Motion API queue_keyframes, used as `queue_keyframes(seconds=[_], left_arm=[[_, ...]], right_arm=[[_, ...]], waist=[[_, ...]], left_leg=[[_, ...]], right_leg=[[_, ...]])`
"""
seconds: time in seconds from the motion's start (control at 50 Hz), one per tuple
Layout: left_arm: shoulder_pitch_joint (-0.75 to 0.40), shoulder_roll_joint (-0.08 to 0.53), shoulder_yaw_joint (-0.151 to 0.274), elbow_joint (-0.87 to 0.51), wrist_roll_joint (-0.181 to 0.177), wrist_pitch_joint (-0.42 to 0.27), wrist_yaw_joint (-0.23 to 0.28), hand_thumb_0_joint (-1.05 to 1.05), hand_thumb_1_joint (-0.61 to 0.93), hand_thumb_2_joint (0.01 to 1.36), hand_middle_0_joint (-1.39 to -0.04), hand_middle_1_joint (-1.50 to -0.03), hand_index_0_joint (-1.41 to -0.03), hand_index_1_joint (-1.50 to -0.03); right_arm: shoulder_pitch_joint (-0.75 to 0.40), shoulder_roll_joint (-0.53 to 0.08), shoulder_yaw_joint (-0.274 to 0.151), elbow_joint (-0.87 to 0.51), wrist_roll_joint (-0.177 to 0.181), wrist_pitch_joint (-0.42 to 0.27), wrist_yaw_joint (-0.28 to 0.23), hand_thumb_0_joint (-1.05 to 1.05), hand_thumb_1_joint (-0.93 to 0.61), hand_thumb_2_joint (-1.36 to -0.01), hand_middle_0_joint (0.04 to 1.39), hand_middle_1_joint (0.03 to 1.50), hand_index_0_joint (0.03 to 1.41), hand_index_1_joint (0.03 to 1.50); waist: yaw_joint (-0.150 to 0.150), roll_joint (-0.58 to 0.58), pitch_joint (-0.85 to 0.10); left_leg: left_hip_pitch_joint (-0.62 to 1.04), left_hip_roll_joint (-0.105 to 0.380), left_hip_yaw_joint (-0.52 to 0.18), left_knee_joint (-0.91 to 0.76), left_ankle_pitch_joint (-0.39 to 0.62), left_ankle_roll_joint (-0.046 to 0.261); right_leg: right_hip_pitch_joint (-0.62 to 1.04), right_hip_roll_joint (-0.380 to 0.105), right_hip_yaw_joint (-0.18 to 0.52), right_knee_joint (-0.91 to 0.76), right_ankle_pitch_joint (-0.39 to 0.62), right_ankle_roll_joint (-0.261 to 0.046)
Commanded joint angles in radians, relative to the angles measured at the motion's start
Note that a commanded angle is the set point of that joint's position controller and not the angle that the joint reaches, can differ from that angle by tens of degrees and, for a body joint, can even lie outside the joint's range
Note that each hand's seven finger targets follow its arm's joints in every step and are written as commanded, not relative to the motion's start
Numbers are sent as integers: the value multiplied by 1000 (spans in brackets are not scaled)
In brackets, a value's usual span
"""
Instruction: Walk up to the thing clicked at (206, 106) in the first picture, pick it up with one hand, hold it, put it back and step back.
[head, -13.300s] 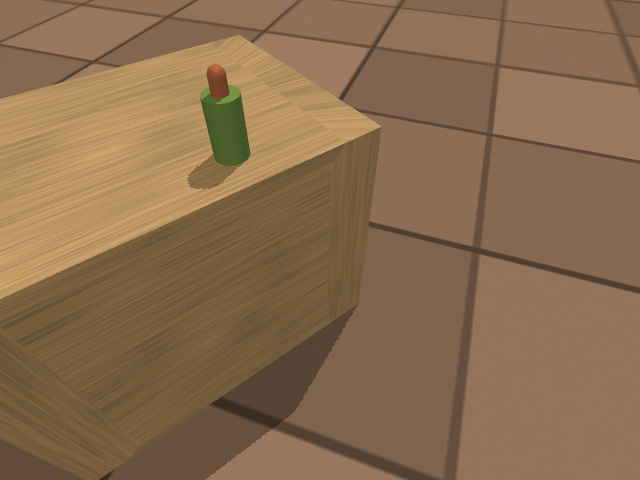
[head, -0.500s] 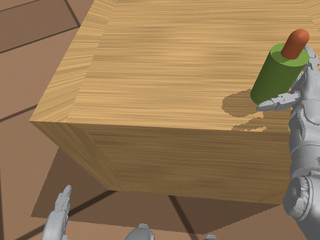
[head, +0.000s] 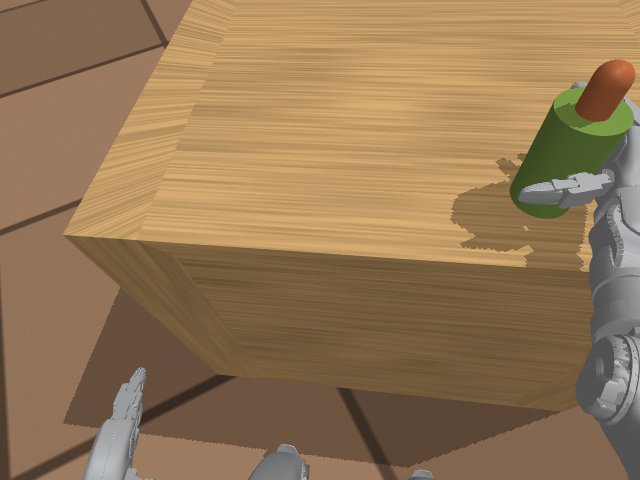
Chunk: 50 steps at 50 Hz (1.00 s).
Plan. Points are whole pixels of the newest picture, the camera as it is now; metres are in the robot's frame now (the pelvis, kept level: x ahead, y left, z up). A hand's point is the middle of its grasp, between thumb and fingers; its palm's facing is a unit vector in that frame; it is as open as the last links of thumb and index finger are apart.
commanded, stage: close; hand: right
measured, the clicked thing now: (573, 141) +0.50 -0.22 +0.13
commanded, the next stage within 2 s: settle in 0.24 s
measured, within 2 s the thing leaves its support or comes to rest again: leaves its support in 0.58 s
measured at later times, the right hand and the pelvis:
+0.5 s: hand (569, 165) +0.49 -0.22 +0.10, palm faces +0.21 +0.98 -0.02, open 10.6 cm; pelvis +0.00 +0.00 +0.00, yaw +0 degrees
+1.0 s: hand (582, 132) +0.49 -0.22 +0.15, palm faces +0.21 +0.98 -0.01, open 10.8 cm; pelvis +0.01 +0.00 +0.02, yaw +0 degrees
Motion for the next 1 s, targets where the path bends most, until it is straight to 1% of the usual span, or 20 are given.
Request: queue_keyframes(seconds=[0.0, 0.02, 0.08, 0.1, 0.2, 0.24, 0.3, 0.36, 0.44, 0.46, 0.5, 0.52, 0.56, 0.6, 0.62, 0.68, 0.74, 0.8, 0.88, 0.98], left_arm=[[-2, 180, 115, -195, -1, -57, 12, 0, -554, 55, -45, -49, -46, -49], [2, 173, 105, -225, 0, -57, 8, 0, -552, 54, -45, -50, -46, -49], [60, 113, 62, -164, -3, -47, -1, 0, -547, 48, -46, -50, -48, -47], [16, 135, 81, -222, -6, -53, 4, 0, -543, 44, -47, -50, -51, -46], [48, 111, 65, -126, 5, -59, 9, 0, -529, 38, -46, -53, -52, -46], [8, 125, 80, -179, 9, -67, 12, 0, -534, 40, -48, -53, -53, -47], [52, 172, 123, -132, 13, -59, 17, 0, -527, 37, -45, -53, -52, -44], [2, 160, 104, -215, 9, -63, 16, 0, -563, 60, -59, -56, -56, -59], [5, 135, 74, -186, -2, -55, 19, 0, -574, 69, -58, -54, -52, -61], [-12, 175, 114, -177, -3, -55, 26, 0, -572, 69, -57, -53, -50, -61], [-45, 156, 89, -172, 0, -62, 27, 0, -572, 72, -56, -53, -50, -61], [-13, 122, 57, -141, -1, -61, 26, 0, -569, 70, -56, -53, -50, -60], [-25, 91, 16, -106, 0, -61, 22, 0, -569, 71, -58, -54, -51, -62], [-58, 154, 60, -158, 1, -67, 33, 0, -565, 67, -57, -52, -51, -59], [-39, 125, 49, -143, 0, -66, 33, 0, -558, 63, -56, -54, -53, -57], [74, 137, 79, -45, -3, -54, 35, 0, -550, 59, -55, -54, -53, -56], [-6, 163, 98, -97, -8, -63, 39, 0, -558, 62, -54, -51, -51, -55], [-60, 118, 57, -103, -12, -68, 35, 0, -560, 65, -52, -52, -48, -56], [-85, 142, 76, -108, -17, -79, 47, 0, -561, 65, -50, -50, -46, -55], [17, 123, 65, -29, -18, -70, 40, 0, -555, 61, -49, -50, -45, -54]], right_arm=[[-363, -248, -31, -210, 2, -59, 5, 0, 344, -387, 871, 638, 879, 640], [-361, -255, -48, -227, 7, -63, 3, 0, 305, -436, 893, 679, 901, 680], [-321, -191, -18, -193, 18, -68, 7, 0, 194, -539, 966, 774, 974, 775], [-382, -248, -46, -267, 18, -83, 1, 0, 136, -573, 993, 802, 999, 804], [-380, -183, 9, -200, 2, -91, -9, 0, -43, -722, 1146, 960, 1148, 961], [-475, -222, 10, -265, -12, -100, -17, 0, -131, -837, 1156, 1034, 1162, 1036], [-423, -234, -8, -212, -7, -81, -22, 0, -169, -928, 1209, 1121, 1220, 1122], [-447, -234, -4, -279, 2, -81, -15, 0, -196, -1101, 1167, 1219, 1196, 1220], [-466, -253, -6, -309, 7, -76, -14, 0, -186, -1143, 1206, 1270, 1240, 1271], [-460, -321, -64, -294, 6, -69, -22, 0, -181, -1163, 1226, 1296, 1261, 1296], [-574, -277, -16, -400, 18, -76, -23, 0, -147, -1167, 1228, 1304, 1266, 1305], [-537, -230, 10, -330, 19, -69, -27, 0, -128, -1183, 1236, 1322, 1277, 1323], [-517, -244, 4, -317, 18, -66, -34, 0, -147, -1194, 1232, 1323, 1273, 1324], [-540, -327, -41, -363, 10, -67, -47, 0, -136, -1193, 1224, 1322, 1267, 1322], [-590, -317, -17, -411, 10, -69, -47, 0, -122, -1206, 1218, 1330, 1264, 1331], [-467, -256, -4, -295, 14, -44, -48, 0, -110, -1212, 1207, 1332, 1253, 1333], [-509, -290, -16, -362, 18, -34, -43, 0, -113, -1230, 1228, 1356, 1276, 1357], [-508, -217, 24, -334, 26, -19, -36, 0, -112, -1248, 1245, 1378, 1294, 1379], [-549, -247, 20, -346, 26, -14, -36, 0, -72, -1255, 1240, 1386, 1294, 1387], [-508, -250, 16, -333, 29, 1, -32, 0, -130, -1309, 1252, 1425, 1306, 1425]], waist=[[-10, -89, -496], [-16, -90, -512], [-3, -57, -368], [-1, -45, -425], [15, -117, -309], [20, -146, -412], [17, -144, -408], [-2, -134, -529], [-19, -132, -533], [-25, -136, -543], [-20, -184, -567], [-6, -151, -483], [-24, -154, -446], [-30, -130, -515], [-23, -144, -495], [-5, -125, -426], [-19, -131, -492], [-20, -113, -450], [-20, -67, -464], [-29, -126, -434]], left_leg=[[295, -34, 38, -73, 359, 37], [327, -33, 37, -76, 384, 34], [276, -34, 38, -90, 324, 34], [297, -30, 31, -97, 306, 28], [171, -31, 26, -90, 220, 36], [175, -34, 31, -76, 244, 39], [172, -34, 38, -79, 237, 39], [264, -34, 40, -79, 288, 37], [329, -29, 34, -79, 361, 39], [326, -30, 37, -84, 367, 38], [301, -32, 37, -89, 358, 41], [270, -38, 44, -100, 322, 43], [290, -36, 39, -119, 305, 41], [352, -33, 34, -127, 334, 36], [348, -34, 34, -131, 326, 37], [329, -37, 38, -144, 351, 38], [357, -30, 36, -145, 393, 36], [368, -28, 38, -157, 388, 36], [403, -24, 29, -179, 349, 27], [369, -31, 38, -187, 395, 33]], right_leg=[[248, 25, -23, -111, 436, -23], [253, 29, -29, -110, 449, -24], [183, 33, -33, -121, 375, -32], [200, 33, -34, -119, 340, -39], [188, 30, -33, -124, 264, -35], [252, 24, -24, -113, 313, -28], [244, 25, -19, -114, 312, -25], [280, 29, -22, -110, 360, -23], [267, 36, -29, -110, 416, -24], [288, 34, -27, -115, 430, -23], [345, 28, -24, -123, 452, -18], [324, 26, -19, -129, 435, -19], [296, 33, -26, -145, 390, -23], [312, 36, -32, -153, 386, -29], [315, 36, -35, -159, 375, -29], [331, 39, -36, -167, 410, -28], [371, 36, -38, -171, 450, -27], [355, 35, -36, -183, 443, -28], [339, 36, -41, -203, 363, -38], [416, 34, -38, -217, 481, -22]])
